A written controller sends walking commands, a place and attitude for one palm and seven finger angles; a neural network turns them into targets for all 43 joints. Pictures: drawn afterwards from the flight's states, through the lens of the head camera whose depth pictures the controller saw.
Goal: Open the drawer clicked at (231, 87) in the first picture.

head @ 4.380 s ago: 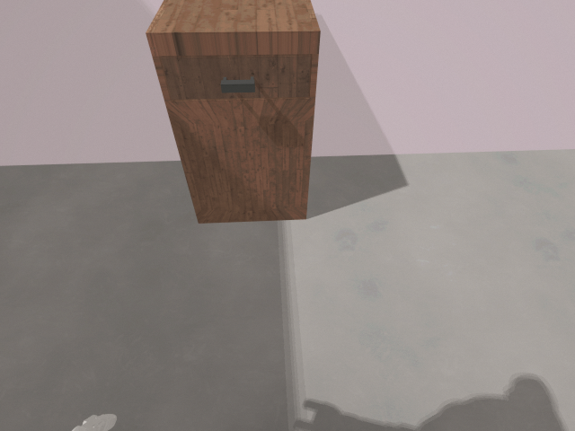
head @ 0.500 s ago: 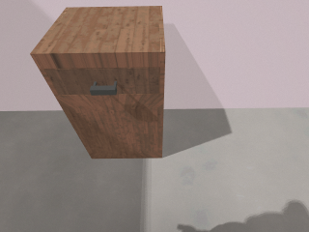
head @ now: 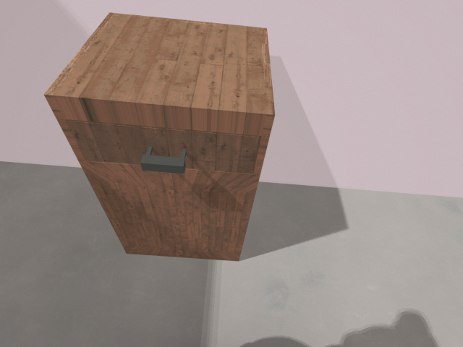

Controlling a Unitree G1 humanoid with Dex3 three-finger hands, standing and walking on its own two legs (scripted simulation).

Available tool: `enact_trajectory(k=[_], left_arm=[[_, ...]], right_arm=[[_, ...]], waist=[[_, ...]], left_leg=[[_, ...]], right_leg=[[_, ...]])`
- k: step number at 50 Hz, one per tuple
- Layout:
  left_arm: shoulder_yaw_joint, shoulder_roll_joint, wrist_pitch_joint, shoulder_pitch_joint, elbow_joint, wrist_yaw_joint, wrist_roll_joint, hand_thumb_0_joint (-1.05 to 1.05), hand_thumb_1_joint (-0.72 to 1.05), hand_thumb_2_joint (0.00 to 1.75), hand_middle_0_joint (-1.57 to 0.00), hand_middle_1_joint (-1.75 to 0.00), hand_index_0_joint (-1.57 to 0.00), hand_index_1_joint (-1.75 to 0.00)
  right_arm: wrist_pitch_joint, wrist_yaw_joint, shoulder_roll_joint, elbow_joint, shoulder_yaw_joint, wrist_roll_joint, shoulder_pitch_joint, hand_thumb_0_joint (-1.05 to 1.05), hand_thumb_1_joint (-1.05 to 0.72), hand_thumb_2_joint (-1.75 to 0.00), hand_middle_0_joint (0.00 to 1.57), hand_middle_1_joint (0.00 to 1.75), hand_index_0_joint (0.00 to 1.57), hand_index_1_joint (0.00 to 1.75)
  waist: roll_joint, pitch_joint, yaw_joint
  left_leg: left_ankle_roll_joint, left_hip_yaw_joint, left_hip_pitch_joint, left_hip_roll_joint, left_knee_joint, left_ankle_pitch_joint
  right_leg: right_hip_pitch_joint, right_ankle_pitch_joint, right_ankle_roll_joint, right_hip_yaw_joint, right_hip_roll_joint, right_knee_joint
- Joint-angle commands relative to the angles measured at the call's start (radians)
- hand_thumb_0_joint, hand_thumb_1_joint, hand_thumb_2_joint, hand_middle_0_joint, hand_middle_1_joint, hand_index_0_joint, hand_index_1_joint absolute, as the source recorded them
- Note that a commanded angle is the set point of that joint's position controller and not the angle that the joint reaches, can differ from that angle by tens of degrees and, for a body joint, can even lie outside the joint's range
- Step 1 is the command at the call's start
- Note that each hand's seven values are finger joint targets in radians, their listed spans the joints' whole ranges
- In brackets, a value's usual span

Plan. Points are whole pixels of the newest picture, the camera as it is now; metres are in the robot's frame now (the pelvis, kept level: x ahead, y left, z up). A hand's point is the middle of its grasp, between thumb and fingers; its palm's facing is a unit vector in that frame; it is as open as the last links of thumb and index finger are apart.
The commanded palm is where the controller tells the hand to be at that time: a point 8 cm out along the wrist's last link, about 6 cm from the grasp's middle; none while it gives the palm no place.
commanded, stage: come to a stop and stand still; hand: left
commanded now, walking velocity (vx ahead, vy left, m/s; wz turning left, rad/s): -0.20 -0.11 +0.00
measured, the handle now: (165, 157) +0.54 +0.21 -0.06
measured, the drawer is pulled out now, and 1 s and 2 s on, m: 0.00 0.00 0.00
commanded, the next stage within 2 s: look again from close up in 0.66 s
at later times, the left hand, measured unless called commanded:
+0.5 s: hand out of the picture +0.04 +0.10 -0.17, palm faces +0.03 -0.97 -0.22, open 7.3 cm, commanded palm none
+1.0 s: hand out of the picture -0.04 +0.10 -0.17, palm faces +0.03 -0.98 -0.20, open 7.3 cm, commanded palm none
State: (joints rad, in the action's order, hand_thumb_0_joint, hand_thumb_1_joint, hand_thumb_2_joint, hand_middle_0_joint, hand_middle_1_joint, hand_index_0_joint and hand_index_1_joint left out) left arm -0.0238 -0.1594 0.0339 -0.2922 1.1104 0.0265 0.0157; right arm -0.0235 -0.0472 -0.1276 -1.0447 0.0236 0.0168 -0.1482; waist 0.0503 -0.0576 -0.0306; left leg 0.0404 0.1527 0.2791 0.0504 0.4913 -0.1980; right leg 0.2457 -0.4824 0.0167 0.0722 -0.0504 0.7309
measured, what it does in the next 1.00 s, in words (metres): steps on the spot: right foot, then left foot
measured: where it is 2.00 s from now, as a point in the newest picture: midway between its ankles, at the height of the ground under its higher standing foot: outside the picture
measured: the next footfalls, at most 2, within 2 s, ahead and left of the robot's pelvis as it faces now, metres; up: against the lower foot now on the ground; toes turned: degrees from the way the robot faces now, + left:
right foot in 0.26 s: +0.02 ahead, -0.17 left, +0.00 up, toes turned -3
left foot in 0.50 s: +0.00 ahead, +0.06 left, +0.00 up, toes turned +1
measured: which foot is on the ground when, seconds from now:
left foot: down 0.00-0.26, up 0.28-0.48, down 0.50-1.00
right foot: up 0.00-0.24, down 0.26-1.00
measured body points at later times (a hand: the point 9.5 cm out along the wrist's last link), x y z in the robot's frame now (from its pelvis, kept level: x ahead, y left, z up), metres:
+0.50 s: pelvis -0.02 -0.07 +0.00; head -0.01 -0.09 +0.45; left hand +0.03 +0.16 -0.15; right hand -0.01 -0.31 -0.17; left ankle -0.03 +0.06 -0.73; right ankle -0.02 -0.17 -0.74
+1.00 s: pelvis -0.02 -0.07 +0.00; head -0.02 -0.08 +0.45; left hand -0.04 +0.15 -0.16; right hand -0.02 -0.28 -0.17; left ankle -0.04 +0.06 -0.74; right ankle -0.02 -0.17 -0.74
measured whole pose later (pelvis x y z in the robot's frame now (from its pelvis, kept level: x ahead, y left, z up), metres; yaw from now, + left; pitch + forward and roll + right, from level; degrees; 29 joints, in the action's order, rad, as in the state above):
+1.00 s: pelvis -0.02 -0.07 +0.00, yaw +1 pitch -1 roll +0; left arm 0.01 -0.13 -0.01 -0.32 1.11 0.03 0.01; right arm -0.02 -0.02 -0.15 -1.06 0.00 0.02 -0.33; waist -0.04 -0.01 0.01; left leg -0.01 0.03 0.20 0.03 0.53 -0.31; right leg 0.23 -0.27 -0.03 0.09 -0.01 0.51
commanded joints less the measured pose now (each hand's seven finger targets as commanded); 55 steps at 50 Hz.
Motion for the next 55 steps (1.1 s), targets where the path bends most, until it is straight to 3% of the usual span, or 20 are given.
enact_trajectory(k=[1, 5, 9, 11, 12, 13, 14, 15, 16, 18, 21, 25, 28, 37, 38, 39, 40, 42, 46, 55], left_arm=[[-0.034, -0.083, 0.003, -0.038, -0.075, 0.002, 0.004, 0.00, 0.90, 0.90, -0.20, -0.30, -0.20, -0.30], [-0.048, -0.068, 0.018, -0.012, -0.116, -0.003, 0.002, 0.00, 0.90, 0.90, -0.20, -0.30, -0.20, -0.30], [-0.043, -0.055, 0.009, -0.040, -0.120, -0.004, 0.000, 0.00, 0.90, 0.90, -0.20, -0.30, -0.20, -0.30], [-0.042, -0.080, -0.003, -0.088, -0.101, -0.003, 0.007, 0.00, 0.90, 0.90, -0.20, -0.30, -0.20, -0.30], [-0.043, -0.123, -0.012, -0.075, -0.108, 0.001, 0.014, 0.00, 0.90, 0.90, -0.20, -0.30, -0.20, -0.30], [-0.047, -0.197, -0.020, -0.006, -0.131, 0.004, 0.018, 0.00, 0.90, 0.90, -0.20, -0.30, -0.20, -0.30], [-0.044, -0.225, -0.015, 0.031, -0.156, 0.001, 0.014, 0.00, 0.90, 0.90, -0.20, -0.30, -0.20, -0.30], [-0.050, -0.225, -0.019, 0.055, -0.159, 0.004, 0.015, 0.00, 0.90, 0.90, -0.20, -0.30, -0.20, -0.30], [-0.042, -0.190, -0.021, 0.082, -0.151, 0.007, 0.013, 0.00, 0.90, 0.90, -0.20, -0.30, -0.20, -0.30], [-0.033, -0.157, -0.027, 0.122, -0.153, 0.004, 0.009, 0.00, 0.90, 0.90, -0.20, -0.30, -0.20, -0.30], [-0.030, -0.144, -0.035, 0.067, -0.122, 0.005, 0.003, 0.00, 0.90, 0.90, -0.20, -0.30, -0.20, -0.30], [-0.016, -0.098, -0.042, 0.027, -0.076, 0.005, -0.018, 0.00, 0.90, 0.90, -0.20, -0.30, -0.20, -0.30], [-0.016, -0.103, -0.039, 0.032, -0.048, 0.003, -0.016, 0.00, 0.90, 0.90, -0.20, -0.30, -0.20, -0.30], [-0.006, -0.094, -0.040, 0.003, -0.011, 0.002, -0.012, 0.00, 0.90, 0.90, -0.20, -0.30, -0.20, -0.30], [0.001, -0.114, -0.076, -0.105, 0.013, 0.046, 0.006, 0.00, 0.90, 0.90, -0.20, -0.30, -0.20, -0.30], [-0.006, -0.163, -0.087, -0.073, -0.031, 0.040, 0.002, 0.00, 0.90, 0.90, -0.20, -0.30, -0.20, -0.30], [-0.002, -0.152, -0.089, -0.033, -0.050, 0.033, 0.005, 0.00, 0.90, 0.90, -0.20, -0.30, -0.20, -0.30], [-0.001, -0.123, -0.087, 0.003, -0.068, 0.024, 0.000, 0.00, 0.90, 0.90, -0.20, -0.30, -0.20, -0.30], [0.012, -0.082, -0.072, -0.037, -0.058, 0.014, -0.004, 0.00, 0.90, 0.90, -0.20, -0.30, -0.20, -0.30], [0.019, -0.072, -0.065, -0.073, -0.039, 0.009, -0.007, 0.00, 0.90, 0.90, -0.20, -0.30, -0.20, -0.30]], right_arm=[[0.027, -0.019, -0.233, 0.015, 0.062, -0.001, -0.124, 0.00, -0.90, -0.90, 0.20, 0.30, 0.20, 0.30], [0.034, -0.010, -0.222, 0.040, 0.066, 0.005, -0.063, 0.00, -0.90, -0.90, 0.20, 0.30, 0.20, 0.30], [0.040, 0.010, -0.218, 0.054, 0.067, 0.011, -0.015, 0.00, -0.90, -0.90, 0.20, 0.30, 0.20, 0.30], [0.047, 0.020, -0.201, 0.052, 0.064, 0.003, -0.017, 0.00, -0.90, -0.90, 0.20, 0.30, 0.20, 0.30], [0.050, 0.026, -0.155, 0.054, 0.059, -0.004, -0.041, 0.00, -0.90, -0.90, 0.20, 0.30, 0.20, 0.30], [0.056, 0.034, -0.091, 0.071, 0.043, -0.010, -0.060, 0.00, -0.90, -0.90, 0.20, 0.30, 0.20, 0.30], [0.063, 0.041, -0.100, 0.086, 0.040, -0.005, -0.031, 0.00, -0.90, -0.90, 0.20, 0.30, 0.20, 0.30], [0.074, 0.039, -0.104, 0.091, 0.043, 0.000, 0.003, 0.00, -0.90, -0.90, 0.20, 0.30, 0.20, 0.30], [0.075, 0.036, -0.115, 0.078, 0.041, 0.002, -0.026, 0.00, -0.90, -0.90, 0.20, 0.30, 0.20, 0.30], [0.062, 0.035, -0.108, 0.032, 0.037, -0.002, -0.095, 0.00, -0.90, -0.90, 0.20, 0.30, 0.20, 0.30], [0.048, 0.025, -0.090, 0.010, 0.022, -0.006, -0.113, 0.00, -0.90, -0.90, 0.20, 0.30, 0.20, 0.30], [0.018, 0.011, -0.109, -0.038, 0.000, -0.001, -0.161, 0.00, -0.90, -0.90, 0.20, 0.30, 0.20, 0.30], [0.014, 0.007, -0.111, -0.061, -0.006, -0.001, -0.142, 0.00, -0.90, -0.90, 0.20, 0.30, 0.20, 0.30], [0.028, 0.008, -0.091, -0.077, -0.011, 0.001, -0.190, 0.00, -0.90, -0.90, 0.20, 0.30, 0.20, 0.30], [0.004, 0.023, -0.132, -0.022, -0.004, -0.009, -0.093, 0.00, -0.90, -0.90, 0.20, 0.30, 0.20, 0.30], [0.015, 0.026, -0.070, 0.014, -0.009, -0.009, -0.165, 0.00, -0.90, -0.90, 0.20, 0.30, 0.20, 0.30], [0.014, 0.030, -0.069, 0.011, -0.007, -0.010, -0.193, 0.00, -0.90, -0.90, 0.20, 0.30, 0.20, 0.30], [0.010, 0.034, -0.069, 0.005, -0.012, 0.000, -0.263, 0.00, -0.90, -0.90, 0.20, 0.30, 0.20, 0.30], [-0.003, 0.026, -0.094, 0.015, -0.022, -0.001, -0.239, 0.00, -0.90, -0.90, 0.20, 0.30, 0.20, 0.30], [-0.008, 0.019, -0.104, -0.013, -0.031, -0.002, -0.239, 0.00, -0.90, -0.90, 0.20, 0.30, 0.20, 0.30]], waist=[[-0.150, 0.144, 0.056], [-0.179, 0.148, 0.041], [-0.240, 0.120, 0.021], [-0.151, 0.095, -0.004], [-0.006, 0.063, 0.005], [0.189, 0.024, 0.039], [0.141, 0.019, 0.018], [0.250, -0.018, 0.009], [0.245, -0.030, 0.030], [0.128, -0.008, 0.058], [0.065, 0.027, 0.037], [-0.072, 0.057, 0.023], [-0.147, 0.046, 0.012], [-0.037, -0.037, 0.028], [-0.028, -0.060, -0.016], [-0.028, 0.054, 0.047], [-0.015, 0.081, 0.059], [-0.017, 0.083, 0.083], [-0.114, -0.021, 0.046], [-0.036, -0.033, 0.030]], left_leg=[[0.166, -0.229, -0.284, 0.338, -0.115, 0.819], [0.144, -0.191, -0.189, 0.304, -0.139, 0.576], [0.108, -0.193, -0.056, 0.267, -0.166, 0.223], [0.046, -0.155, 0.044, 0.197, -0.099, 0.014], [-0.006, -0.104, 0.090, 0.111, 0.005, -0.121], [-0.056, -0.047, 0.130, 0.016, 0.121, -0.240], [-0.047, -0.098, 0.072, 0.005, 0.224, -0.297], [-0.036, -0.133, 0.105, 0.002, 0.303, -0.299], [-0.029, -0.154, 0.099, 0.009, 0.339, -0.259], [-0.032, -0.145, 0.079, 0.003, 0.353, -0.202], [-0.047, -0.131, 0.039, 0.003, 0.185, -0.194], [-0.026, -0.216, -0.132, 0.077, -0.114, 0.198], [-0.032, -0.198, -0.080, 0.081, -0.128, 0.157], [-0.037, -0.166, -0.078, 0.042, -0.163, -0.020], [-0.067, -0.112, 0.020, 0.034, 0.066, -0.061], [-0.051, -0.151, -0.001, 0.018, 0.113, -0.185], [-0.049, -0.139, -0.030, 0.018, 0.117, -0.186], [-0.030, -0.145, -0.095, 0.012, 0.028, -0.062], [-0.010, -0.200, -0.007, 0.051, -0.077, 0.016], [-0.005, -0.197, -0.003, 0.043, -0.120, 0.010]], right_leg=[[0.192, -0.039, 0.009, -0.058, -0.010, 0.212], [0.169, 0.008, 0.011, -0.070, -0.004, 0.221], [0.025, 0.074, -0.006, -0.025, -0.003, -0.018], [-0.101, 0.247, -0.001, -0.002, 0.008, -0.245], [-0.094, 0.259, -0.018, -0.100, -0.067, -0.389], [-0.002, 0.184, -0.088, -0.300, -0.238, -0.498], [0.123, 0.059, -0.147, -0.319, -0.289, -0.550], [0.168, 0.024, -0.151, -0.352, -0.260, -0.574], [0.166, 0.062, -0.154, -0.325, -0.239, -0.563], [0.093, 0.246, -0.154, -0.208, -0.178, -0.489], [-0.023, 0.438, -0.164, -0.169, -0.167, -0.428], [-0.030, 0.449, -0.068, -0.117, -0.069, -0.350], [-0.103, 0.420, -0.047, -0.099, -0.055, -0.369], [-0.040, 0.202, -0.048, -0.136, -0.057, -0.475], [-0.061, 0.685, 0.007, -0.192, -0.135, -0.417], [-0.084, 0.570, -0.064, -0.250, -0.206, -0.427], [-0.039, 0.394, -0.115, -0.212, -0.183, -0.435], [0.029, 0.212, -0.112, -0.155, -0.120, -0.399], [0.017, 0.215, -0.076, -0.111, -0.047, -0.335], [-0.038, 0.275, -0.063, -0.102, -0.047, -0.331]])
